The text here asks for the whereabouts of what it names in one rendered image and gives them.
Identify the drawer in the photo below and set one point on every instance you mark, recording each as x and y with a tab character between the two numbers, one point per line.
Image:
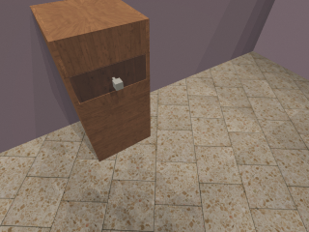
97	82

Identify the handle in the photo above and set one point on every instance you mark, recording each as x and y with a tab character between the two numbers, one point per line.
118	84

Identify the cabinet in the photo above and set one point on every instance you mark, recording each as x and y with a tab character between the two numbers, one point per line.
83	35

